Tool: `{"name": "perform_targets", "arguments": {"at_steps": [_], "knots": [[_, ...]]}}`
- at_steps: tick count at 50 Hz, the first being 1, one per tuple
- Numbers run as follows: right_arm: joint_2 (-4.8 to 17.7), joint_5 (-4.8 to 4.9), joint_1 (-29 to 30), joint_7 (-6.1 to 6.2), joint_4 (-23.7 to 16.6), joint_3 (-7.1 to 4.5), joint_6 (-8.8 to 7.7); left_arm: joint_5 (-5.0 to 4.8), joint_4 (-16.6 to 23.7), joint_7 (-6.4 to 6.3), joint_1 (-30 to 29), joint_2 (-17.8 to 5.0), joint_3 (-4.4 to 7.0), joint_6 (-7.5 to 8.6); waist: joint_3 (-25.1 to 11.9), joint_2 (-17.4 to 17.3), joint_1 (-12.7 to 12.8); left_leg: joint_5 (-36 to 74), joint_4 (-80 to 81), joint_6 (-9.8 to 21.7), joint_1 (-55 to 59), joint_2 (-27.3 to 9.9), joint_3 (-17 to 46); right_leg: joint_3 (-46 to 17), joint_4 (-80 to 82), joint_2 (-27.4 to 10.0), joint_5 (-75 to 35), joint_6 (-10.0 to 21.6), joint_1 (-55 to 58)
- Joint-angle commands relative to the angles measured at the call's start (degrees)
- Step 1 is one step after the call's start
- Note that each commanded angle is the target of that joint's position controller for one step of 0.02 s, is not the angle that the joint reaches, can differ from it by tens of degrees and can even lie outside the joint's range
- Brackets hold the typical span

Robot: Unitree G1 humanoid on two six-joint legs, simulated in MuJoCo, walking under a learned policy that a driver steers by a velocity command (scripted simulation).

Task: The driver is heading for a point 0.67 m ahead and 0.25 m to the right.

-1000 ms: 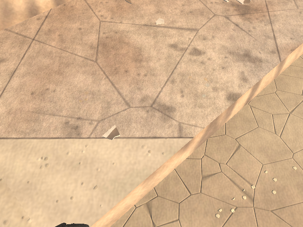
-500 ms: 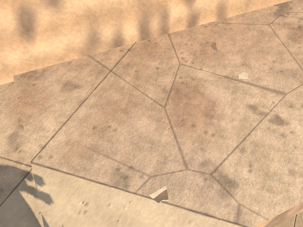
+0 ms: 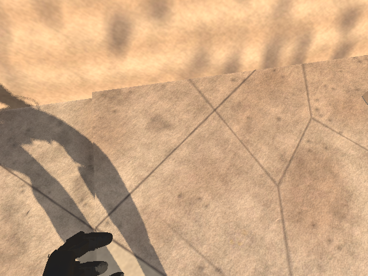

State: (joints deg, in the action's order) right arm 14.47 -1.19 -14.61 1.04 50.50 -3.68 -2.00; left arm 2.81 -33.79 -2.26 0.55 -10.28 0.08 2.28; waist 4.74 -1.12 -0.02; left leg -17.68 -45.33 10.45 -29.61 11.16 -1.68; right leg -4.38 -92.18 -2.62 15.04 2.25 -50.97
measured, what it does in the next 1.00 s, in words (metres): climbs, turning right: right foot, then left foot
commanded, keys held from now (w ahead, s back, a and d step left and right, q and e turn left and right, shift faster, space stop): e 0.26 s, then w+e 0.74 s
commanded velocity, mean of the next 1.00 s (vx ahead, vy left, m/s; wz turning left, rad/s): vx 0.30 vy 0.00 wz -0.38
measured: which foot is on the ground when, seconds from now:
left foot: down 0.00-0.48, up 0.50-0.88, down 0.90-1.00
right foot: up 0.00-0.44, down 0.46-0.90, up 0.92-1.00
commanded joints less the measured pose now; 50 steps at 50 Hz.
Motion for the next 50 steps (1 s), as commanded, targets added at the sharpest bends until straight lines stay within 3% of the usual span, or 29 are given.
{"name": "perform_targets", "arguments": {"at_steps": [1, 3, 5, 9, 13, 18, 21, 22, 23, 24, 25, 26, 27, 28, 29, 31, 33, 37, 40, 42, 43, 44, 45, 46, 47, 48, 49, 50], "knots": [[2.65, 0.68, 3.71, 0.38, -7.04, 0.15, -2.27, 0.13, 0.47, -0.75, 9.98, -5.92, 1.36, -1.17, -9.54, 3.92, 4.0, 50.59, 21.96, -4.72, 4.77, -11.77, 13.19, 4.96, 18.11, -0.93, -6.55, -1.94, 11.74], [3.2, 1.04, -0.91, 0.97, -6.29, 0.3, -2.35, -1.73, -1.63, -0.13, 12.72, -4.69, 1.0, -1.69, -12.79, -0.34, 1.76, 61.69, 22.77, -7.33, 17.31, -13.91, 10.07, 5.65, 24.85, -0.52, -9.97, -2.51, 9.88], [3.61, 0.97, -4.8, 1.48, -5.67, 0.4, -1.86, -2.59, -4.18, 0.78, 14.14, -3.77, 1.08, -2.29, -12.32, -1.54, -0.26, 58.5, 23.96, -9.53, 26.36, -14.74, 6.64, 6.02, 31.53, -0.03, -14.05, -1.77, 8.42], [2.45, -0.44, -7.47, 2.23, -7.43, 1.29, -1.15, -2.69, -5.31, 1.81, 8.67, -3.34, 1.73, -3.0, -6.23, -2.97, -3.67, 53.37, 27.06, -10.54, 31.77, -17.23, 1.77, 5.15, 38.52, 2.81, -15.89, -0.64, 6.61], [2.8, 0.04, -6.49, 3.42, -9.12, 1.19, -0.67, -1.14, -5.28, 2.0, 8.71, -4.78, 2.4, -3.61, -4.47, -5.14, -3.36, 63.19, 25.82, -9.0, 34.82, -21.33, -0.35, 7.53, 41.67, 2.17, -9.44, -1.25, 8.93], [5.48, -0.63, -7.2, 3.58, -9.34, 0.56, -0.44, -2.34, -5.57, 2.85, 11.61, -6.07, 3.12, -4.24, -4.89, -2.78, -2.34, 66.09, 22.71, -6.59, 37.11, -23.22, -1.6, 10.89, 49.25, 4.31, 3.53, 1.41, 18.76], [8.05, -0.52, -6.15, 3.34, -9.41, -0.31, -0.25, -2.93, -6.47, 2.3, 17.25, -7.2, 3.97, -4.36, -6.08, -2.21, 0.33, 70.95, 15.43, -6.41, 35.07, -24.63, -2.03, 12.09, 54.34, 6.54, 11.09, 5.39, 26.77], [9.1, -0.45, -4.4, 3.08, -9.85, -0.72, -0.18, -3.07, -7.14, 2.13, 21.17, -8.04, 4.56, -4.05, -7.03, -1.86, 2.76, 69.89, 9.75, -6.66, 31.47, -24.53, -2.53, 10.83, 57.26, 6.67, 12.33, 7.45, 32.11], [9.79, 0.06, 0.58, 2.78, -11.29, -0.97, -0.3, -2.75, -8.65, 2.05, 28.72, -8.87, 5.29, -3.42, -9.09, -0.32, 8.27, 63.22, -1.83, -7.32, 22.85, -22.21, -4.9, 6.82, 63.03, 5.32, 8.24, 10.67, 42.74], [7.37, 1.32, 5.94, 2.15, -14.72, -0.3, -0.81, -1.6, -9.56, 1.8, 34.32, -13.67, 6.95, -2.87, -10.35, 8.5, 12.18, 37.57, -23.53, -9.81, 4.34, -13.49, -8.25, -12.38, 71.08, -4.81, 10.6, 17.56, 54.58], [3.87, -0.17, 8.79, 0.45, -17.92, 0.53, -1.37, -2.47, -9.24, 1.78, 28.23, -14.49, 6.69, -2.74, -8.07, 16.99, 6.53, -9.42, -38.76, -11.78, -16.32, -3.17, 0.46, -39.22, 79.1, -14.44, 9.7, 24.56, 56.84], [3.68, -1.3, 6.1, -0.68, -17.95, 1.0, -2.41, -2.81, -7.14, 1.73, 24.58, -14.36, 6.81, -2.22, -4.49, 7.78, 4.25, -7.41, -39.01, -10.96, -17.38, -8.83, 8.61, -36.74, 79.77, -16.42, 10.9, 24.92, 50.3], [5.26, -0.77, 5.67, -1.55, -17.55, 0.67, -3.14, -2.5, -6.13, 1.7, 21.67, -12.19, 6.24, -1.85, -2.62, 1.33, 2.44, -3.77, -36.56, -10.96, -16.82, -10.61, 8.28, -30.86, 80.93, -14.65, 14.3, 22.73, 45.82], [5.96, -0.55, 4.07, -1.86, -17.03, 0.49, -3.39, -2.48, -5.96, 1.81, 19.23, -10.68, 5.53, -1.5, 0.76, -2.4, -0.53, -1.73, -29.79, -10.63, -15.04, -12.32, 6.7, -25.03, 82.56, -11.46, 13.55, 18.86, 40.23], [5.41, -1.15, 4.09, -1.97, -17.16, 0.72, -2.71, -2.44, -5.81, 1.77, 17.71, -10.32, 5.23, -0.55, 1.36, -2.67, -1.74, -0.25, -24.92, -11.11, -12.94, -13.51, 6.08, -20.62, 82.69, -7.93, 9.59, 15.98, 37.6], [3.51, -1.76, 4.17, -2.31, -16.68, 1.64, -1.08, -2.38, -6.55, 1.96, 19.28, -11.52, 5.39, 1.1, -0.49, 0.59, -1.01, 3.77, -18.73, -12.08, -9.46, -13.44, 2.63, -14.02, 82.23, -3.73, -3.11, 14.38, 36.78], [2.84, -1.13, 7.33, -2.2, -18.01, 2.27, -0.49, -2.17, -7.35, 2.24, 21.97, -12.43, 5.71, 1.64, -0.71, 3.41, 0.76, 5.55, -9.74, -13.33, -9.11, -13.9, 1.13, -12.02, 81.89, -2.66, -9.67, 13.46, 37.7], [2.29, -0.7, 15.42, -2.39, -20.2, 2.84, -0.44, -2.07, -8.41, 2.78, 26.1, -13.77, 6.44, 1.39, -1.46, 6.31, 5.75, 10.57, 4.46, -14.07, -7.34, -12.91, 0.11, -12.31, 79.71, -1.91, -12.13, 11.42, 41.85], [3.51, 0.16, 16.7, -2.3, -21.1, 2.49, -1.17, -1.82, -8.0, 2.65, 26.12, -14.41, 6.57, 1.05, -3.02, 7.44, 6.29, 11.0, 9.75, -13.16, -3.56, -11.89, 0.51, -14.65, 75.97, -3.33, -17.58, 10.26, 44.51], [5.13, 0.32, 12.48, -1.87, -20.42, 1.85, -1.76, -1.75, -6.95, 2.45, 22.76, -15.46, 6.8, 1.32, -4.36, 7.78, 3.32, 9.41, 13.99, -11.91, 4.26, -10.91, 1.54, -16.45, 72.87, -4.2, -20.39, 7.98, 43.67], [6.5, 0.26, 7.66, -1.45, -19.1, 1.12, -2.21, -1.75, -6.29, 2.48, 20.65, -16.05, 6.85, 1.57, -6.24, 7.45, 0.59, 7.81, 15.93, -11.02, 11.2, -9.48, 0.98, -16.4, 68.69, -3.69, -25.43, 6.74, 42.53], [8.84, -0.28, 0.52, -0.48, -17.15, 0.05, -2.88, -1.99, -5.96, 2.7, 19.46, -15.45, 6.66, 1.93, -10.02, 4.42, -3.18, 7.39, 18.8, -9.67, 21.53, -10.78, 1.89, -13.98, 59.29, -0.72, -27.0, 4.78, 39.81], [12.93, -1.82, -9.47, 0.6, -16.34, -1.08, -3.32, -2.47, -4.33, 3.07, 18.57, -12.18, 5.55, 2.27, -18.29, -1.98, -7.51, -4.0, 21.25, -6.61, 34.67, -22.11, 12.86, -9.39, 43.28, 3.41, -16.45, 3.08, 33.09], [18.5, -3.31, -11.44, 0.93, -16.24, -2.16, -2.81, -4.05, -1.79, 2.92, 22.44, -6.85, 4.19, 2.12, -22.87, -16.19, -5.3, -13.58, 28.83, -0.91, 45.67, -35.85, 39.04, -2.09, 27.85, 11.94, 14.98, 1.03, 16.02], [15.41, -2.5, -8.63, 0.78, -16.13, -2.02, -2.3, -2.42, -2.97, 2.61, 24.03, -10.42, 4.42, 1.19, -20.24, -13.4, -2.93, -20.41, 31.29, 1.95, 41.36, -36.8, 47.23, -2.06, 18.84, 7.19, 14.52, 1.78, 10.03], [9.73, -1.82, -4.77, 0.56, -16.87, -0.67, -2.3, -1.65, -3.38, 2.91, 20.86, -11.66, 4.74, 0.74, -14.12, -5.61, -2.42, -20.97, 31.18, 1.2, 34.75, -34.42, 38.87, -1.72, 17.31, 4.27, 8.85, 2.02, 9.58], [6.66, -1.54, -2.72, 0.28, -16.39, 0.22, -2.65, -1.01, -2.81, 3.51, 17.08, -11.36, 4.5, 0.57, -10.03, -1.78, -2.25, -13.51, 31.68, 0.4, 29.49, -31.58, 30.03, -0.91, 19.3, 2.56, 5.33, 1.82, 10.14], [5.81, -1.25, -2.58, 0.26, -15.54, 0.57, -2.99, -0.67, -2.37, 4.13, 15.76, -10.73, 4.44, 0.21, -8.2, -3.1, -1.57, -6.86, 32.48, -0.83, 26.25, -29.16, 23.46, -0.67, 21.27, 1.18, 4.27, 1.52, 11.13]]}}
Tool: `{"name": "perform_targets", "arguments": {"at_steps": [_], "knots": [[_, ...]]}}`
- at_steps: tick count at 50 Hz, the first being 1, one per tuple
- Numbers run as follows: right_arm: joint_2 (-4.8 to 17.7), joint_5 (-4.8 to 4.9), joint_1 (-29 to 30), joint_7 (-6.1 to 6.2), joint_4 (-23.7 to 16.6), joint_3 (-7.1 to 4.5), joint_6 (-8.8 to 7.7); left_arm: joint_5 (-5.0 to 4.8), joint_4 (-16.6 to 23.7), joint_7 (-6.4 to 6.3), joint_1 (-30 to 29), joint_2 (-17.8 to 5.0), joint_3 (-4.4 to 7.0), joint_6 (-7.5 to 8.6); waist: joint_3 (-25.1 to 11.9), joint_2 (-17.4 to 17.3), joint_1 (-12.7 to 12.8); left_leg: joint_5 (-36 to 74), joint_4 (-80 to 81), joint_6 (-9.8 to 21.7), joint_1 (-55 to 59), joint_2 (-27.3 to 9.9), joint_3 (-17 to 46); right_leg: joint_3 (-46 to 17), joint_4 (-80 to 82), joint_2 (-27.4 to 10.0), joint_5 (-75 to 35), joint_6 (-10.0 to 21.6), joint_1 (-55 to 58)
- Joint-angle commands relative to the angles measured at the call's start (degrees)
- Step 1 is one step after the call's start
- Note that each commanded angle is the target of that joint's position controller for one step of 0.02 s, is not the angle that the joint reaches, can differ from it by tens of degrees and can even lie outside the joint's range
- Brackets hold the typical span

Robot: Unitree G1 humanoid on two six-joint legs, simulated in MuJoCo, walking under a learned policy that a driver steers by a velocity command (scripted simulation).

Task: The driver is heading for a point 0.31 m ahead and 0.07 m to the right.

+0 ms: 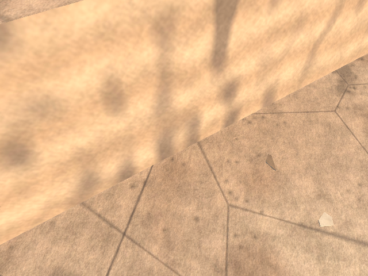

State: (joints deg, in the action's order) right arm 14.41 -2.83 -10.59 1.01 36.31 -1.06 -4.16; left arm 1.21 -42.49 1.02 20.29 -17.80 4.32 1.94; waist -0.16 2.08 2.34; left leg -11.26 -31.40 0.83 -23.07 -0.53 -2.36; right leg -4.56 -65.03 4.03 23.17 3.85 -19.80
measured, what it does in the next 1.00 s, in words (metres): walks ahead: right foot, then left foot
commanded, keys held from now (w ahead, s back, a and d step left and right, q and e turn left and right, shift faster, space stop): w+e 0.14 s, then no key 0.86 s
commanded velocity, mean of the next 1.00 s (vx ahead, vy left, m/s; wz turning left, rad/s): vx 0.18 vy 0.00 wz -0.22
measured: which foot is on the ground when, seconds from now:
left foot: down 0.00-0.36, up 0.38-0.70, down 0.72-1.00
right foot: up 0.00-0.34, down 0.36-1.00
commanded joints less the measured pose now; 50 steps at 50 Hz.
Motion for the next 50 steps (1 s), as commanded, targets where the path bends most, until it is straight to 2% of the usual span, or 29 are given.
{"name": "perform_targets", "arguments": {"at_steps": [1, 5, 8, 11, 12, 13, 15, 16, 17, 18, 19, 20, 21, 22, 23, 24, 25, 27, 31, 33, 35, 36, 37, 38, 39, 40, 42, 46, 50], "knots": [[5.5, 0.71, -7.18, 0.33, -0.39, -1.95, -1.26, 1.36, 6.48, 1.43, -4.0, -2.7, 0.14, -0.06, -1.98, -8.05, -3.35, -8.27, 19.52, 8.03, 17.48, -15.82, 19.44, -0.21, -4.61, -6.24, -4.17, -0.62, -19.18], [6.89, 1.5, -9.31, -0.69, 2.99, -2.59, -2.76, 2.07, 7.99, 2.72, -7.01, -1.57, -0.27, -1.67, 0.39, -7.82, -2.52, 5.31, 22.21, 8.87, 15.76, -16.36, 10.02, 0.21, -2.05, -6.96, -8.38, -2.01, -21.86], [7.46, 1.25, -9.38, -1.06, 4.81, -2.75, -2.86, 2.04, 9.73, 3.16, -11.49, -0.87, -0.71, -1.88, 2.26, -7.49, -2.39, 13.8, 22.48, 8.49, 15.17, -15.75, 3.36, 0.98, 4.92, -7.49, -14.1, -2.7, -22.54], [8.18, 1.53, -7.44, -1.31, 5.75, -2.83, -2.52, 1.39, 10.26, 3.54, -14.4, 1.23, -1.78, -1.22, 2.55, -8.59, -2.12, 26.4, 19.54, 5.68, 11.11, -12.14, -4.99, 5.32, 20.29, -5.99, -18.87, -2.01, -11.62], [9.19, 1.83, -8.53, -1.31, 6.5, -3.18, -2.57, 1.25, 10.48, 3.6, -15.47, 0.98, -1.77, -1.1, 2.13, -9.21, -2.75, 28.65, 18.86, 5.2, 11.61, -12.18, -5.65, 6.97, 23.5, -5.29, -19.22, -1.63, -8.69], [8.63, 2.47, -9.72, -1.3, 7.35, -3.01, -2.35, 1.52, 10.62, 3.66, -15.63, 0.8, -1.77, -0.98, 1.45, -9.76, -2.87, 30.8, 17.61, 4.74, 13.61, -12.88, -5.31, 7.25, 25.86, -4.68, -18.99, -0.82, -6.84], [10.26, 2.86, -10.56, -1.06, 8.22, -3.45, -1.42, 2.11, 9.95, 3.11, -13.78, -0.22, -1.35, -0.4, 0.2, -9.72, -2.4, 38.31, 11.34, 4.0, 17.85, -13.26, -5.42, 8.03, 30.44, -2.66, -16.44, 0.79, -3.73], [10.91, 2.99, -10.91, -0.78, 8.71, -3.59, -0.63, 2.55, 8.5, 2.65, -9.66, -0.65, -1.03, 0.27, -1.88, -8.57, -0.58, 40.21, 4.31, 3.28, 19.03, -12.38, -6.39, 7.91, 34.62, -1.24, -17.56, 1.74, 1.0], [10.47, 3.23, -11.92, -0.52, 8.9, -3.44, -0.07, 3.29, 6.08, 2.08, -3.72, -1.58, -0.6, 1.13, -5.15, -5.53, 1.72, 36.42, -5.46, 2.08, 17.18, -9.9, -8.33, 8.17, 39.71, 0.11, -22.59, 2.42, 9.28], [7.97, 2.97, -14.53, -0.37, 7.74, -2.67, 0.07, 4.22, 5.33, 1.34, 1.53, -4.9, 0.05, 1.88, -10.94, -0.17, 3.2, 15.65, -18.68, 1.06, 7.91, -7.75, -8.6, -0.43, 36.78, -9.45, -38.03, 3.73, 21.97], [1.19, 3.81, -20.61, -0.74, 5.26, -0.82, 0.57, 3.57, 6.75, 0.54, 0.94, -10.71, 0.94, 2.07, -19.74, 12.79, -1.08, -28.47, -39.54, -1.05, -7.83, 0.46, -6.64, -23.86, 32.26, -29.43, -73.21, 13.9, 36.9], [5.49, 2.81, -18.43, -0.2, 6.79, -1.76, 2.04, -0.69, 6.16, -0.64, 5.14, -10.4, 1.79, 1.44, -26.76, 8.12, 3.09, -24.83, -44.3, -0.91, -6.42, 0.78, 2.07, -24.79, 35.07, -28.6, -78.61, 17.23, 34.59], [5.22, 3.23, -13.89, -0.34, 6.19, -1.67, 2.44, -1.17, 5.87, -1.14, 1.27, -7.25, 0.73, 1.21, -20.07, 6.36, 1.32, -21.21, -44.23, -0.64, -8.42, -1.33, 3.84, -17.67, 36.76, -25.31, -72.11, 15.86, 29.48], [4.35, 2.94, -10.6, -0.46, 5.97, -1.13, 2.34, -1.14, 5.8, -1.27, -2.46, -3.15, -0.55, 1.05, -12.31, 4.12, -0.05, -18.55, -39.31, -0.67, -8.86, -2.89, 3.6, -13.43, 39.52, -22.1, -65.22, 13.15, 21.95], [4.4, 2.26, -9.31, -0.52, 6.35, -1.13, 2.74, -0.97, 5.72, -1.4, -4.68, -1.07, -1.38, 0.92, -7.89, 3.1, -1.71, -16.71, -35.43, -0.72, -7.01, -3.67, 3.54, -11.07, 41.73, -19.57, -60.54, 10.83, 16.35], [4.21, 1.67, -11.16, -0.72, 7.27, -1.12, 3.67, -0.95, 5.81, -1.54, -6.48, 0.06, -1.9, 0.73, -6.29, 3.39, -3.68, -15.18, -32.15, -1.04, -2.28, -3.59, 3.1, -8.21, 43.92, -17.75, -58.24, 9.59, 10.67], [3.72, 1.44, -12.28, -0.82, 8.19, -1.16, 4.51, -0.4, 5.68, -1.52, -7.03, 0.14, -2.09, 0.82, -6.4, 3.11, -4.49, -13.76, -30.11, -1.1, 1.74, -2.6, 2.39, -6.41, 44.9, -16.9, -58.07, 9.08, 7.26], [2.3, 1.76, -12.75, -0.76, 8.73, -0.99, 5.53, 0.3, 4.88, -1.29, -7.19, -0.66, -1.93, 1.37, -7.13, 3.09, -5.52, -12.55, -24.77, -1.11, 5.44, -1.5, 2.02, -4.5, 46.08, -16.04, -55.08, 9.23, 4.77], [1.54, 1.71, -7.65, -0.2, 8.61, -0.68, 6.69, 0.55, 3.49, -0.98, -6.65, -0.35, -1.93, 0.74, -4.95, 6.05, -3.49, -9.47, -11.2, -0.94, 8.9, -0.52, 1.25, -4.93, 48.88, -14.22, -27.5, 8.2, 1.47], [1.42, 1.75, -5.96, -0.1, 8.61, -0.64, 6.73, 0.47, 2.75, -0.88, -6.29, -0.66, -1.79, -0.18, -2.98, 5.46, -2.99, -6.5, -6.09, -0.42, 11.56, 0.07, 0.96, -7.04, 50.09, -14.14, -11.27, 7.78, -1.52], [0.88, 1.28, -5.87, -0.06, 9.07, -0.45, 5.92, 0.04, 2.28, -1.02, -6.92, -0.03, -2.06, -0.89, -0.33, 2.6, -4.0, -2.58, 3.22, 0.7, 17.05, 0.44, 0.91, -8.1, 49.53, -12.58, 1.71, 5.24, -6.3], [1.45, 0.88, -6.15, 0.08, 9.1, -0.39, 5.16, 0.17, 1.89, -1.15, -6.29, 1.04, -2.44, -0.89, 0.41, 0.62, -4.04, -1.95, 6.81, 1.26, 19.39, -2.28, 4.14, -8.61, 48.89, -11.7, 3.99, 3.33, -8.12], [3.22, 0.3, -6.65, 0.48, 8.72, -0.32, 4.19, 0.12, 1.99, -1.19, -5.97, 2.66, -2.89, -0.66, 1.05, -3.32, -3.5, -2.34, 12.23, 2.31, 19.36, -9.03, 11.77, -6.9, 45.03, -9.57, 1.5, 1.18, -8.62], [5.81, 1.45, -2.19, 0.61, 8.51, -0.97, 3.64, -0.57, 0.8, -1.34, -2.22, 3.75, -2.89, -0.93, 3.78, -9.65, 0.43, -7.05, 15.73, 4.23, 7.09, -12.67, 16.73, -0.46, 43.34, -3.51, -4.37, -0.29, -1.04], [2.74, 2.23, -0.4, 0.37, 8.74, -0.21, 3.2, 0.35, -0.43, -1.43, -2.77, 2.74, -2.73, -1.04, 3.9, -8.73, 0.52, -9.33, 17.1, 3.73, 0.96, -11.48, 15.33, -0.67, 43.01, -4.51, -9.94, -0.88, 8.11], [1.65, 2.55, -0.25, 0.27, 9.32, 0.17, 2.73, 0.61, -0.81, -1.45, -3.37, 1.99, -2.42, -0.83, 3.18, -8.6, 0.45, -8.78, 16.29, 2.07, 0.69, -8.7, 12.45, -2.11, 44.03, -5.74, -13.39, -0.68, 11.2], [2.15, 2.5, -1.96, 0.5, 10.41, -0.12, 2.25, 0.03, -2.1, -1.65, -4.07, -0.01, -1.73, -0.4, 1.26, -7.27, -0.91, -3.13, 14.02, 0.61, 6.22, -5.45, 8.76, -3.32, 44.47, -7.09, -16.21, -0.14, 10.77], [1.67, 2.5, -4.4, 0.69, 12.63, -0.34, 2.33, -0.22, -4.9, -2.09, -4.53, 1.7, -2.09, -0.12, 0.8, -3.39, -2.03, 1.51, 12.47, 1.44, 11.1, -5.6, 8.17, -3.09, 46.02, -7.17, -16.52, -0.54, 8.6], [1.66, 2.54, -4.89, 0.92, 14.88, -0.41, 2.43, -0.2, -7.71, -2.35, -4.73, 1.77, -1.94, -0.53, 1.29, -2.59, -2.13, 2.4, 12.89, 1.49, 10.73, -5.66, 7.89, -3.29, 46.75, -7.36, -17.93, -0.4, 10.4]]}}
